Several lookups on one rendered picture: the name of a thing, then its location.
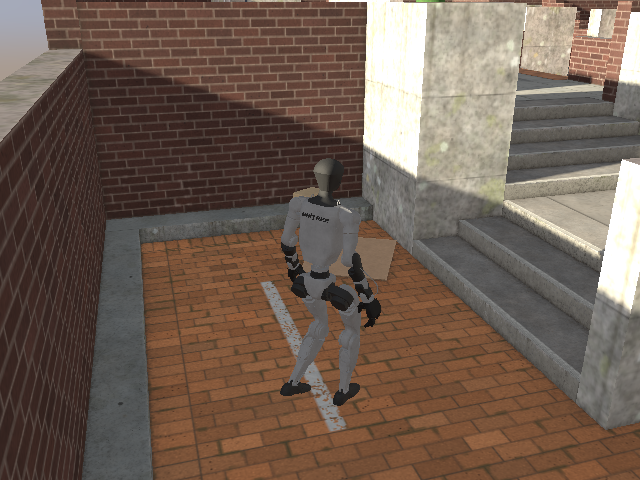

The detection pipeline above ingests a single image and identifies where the humanoid robot torso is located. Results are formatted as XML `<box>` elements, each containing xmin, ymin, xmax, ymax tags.
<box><xmin>299</xmin><ymin>194</ymin><xmax>344</xmax><ymax>301</ymax></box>

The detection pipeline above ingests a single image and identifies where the left robot hand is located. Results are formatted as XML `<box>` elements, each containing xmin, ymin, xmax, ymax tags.
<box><xmin>287</xmin><ymin>264</ymin><xmax>306</xmax><ymax>282</ymax></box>

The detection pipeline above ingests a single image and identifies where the right robot upper arm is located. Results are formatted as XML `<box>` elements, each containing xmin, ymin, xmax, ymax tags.
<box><xmin>339</xmin><ymin>206</ymin><xmax>361</xmax><ymax>267</ymax></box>

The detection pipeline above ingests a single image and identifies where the right robot forearm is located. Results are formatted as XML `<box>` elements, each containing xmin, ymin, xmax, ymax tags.
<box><xmin>348</xmin><ymin>253</ymin><xmax>374</xmax><ymax>303</ymax></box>

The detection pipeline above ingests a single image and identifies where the left robot upper arm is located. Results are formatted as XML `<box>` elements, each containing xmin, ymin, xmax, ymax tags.
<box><xmin>281</xmin><ymin>196</ymin><xmax>310</xmax><ymax>247</ymax></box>

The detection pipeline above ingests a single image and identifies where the robot right thigh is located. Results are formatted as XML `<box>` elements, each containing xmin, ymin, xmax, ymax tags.
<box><xmin>328</xmin><ymin>284</ymin><xmax>361</xmax><ymax>350</ymax></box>

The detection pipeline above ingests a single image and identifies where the left robot forearm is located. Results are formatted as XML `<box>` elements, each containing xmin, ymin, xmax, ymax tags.
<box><xmin>281</xmin><ymin>242</ymin><xmax>300</xmax><ymax>270</ymax></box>

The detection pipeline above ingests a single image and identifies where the right robot hand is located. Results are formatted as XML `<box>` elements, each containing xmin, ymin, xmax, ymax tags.
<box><xmin>357</xmin><ymin>298</ymin><xmax>381</xmax><ymax>328</ymax></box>

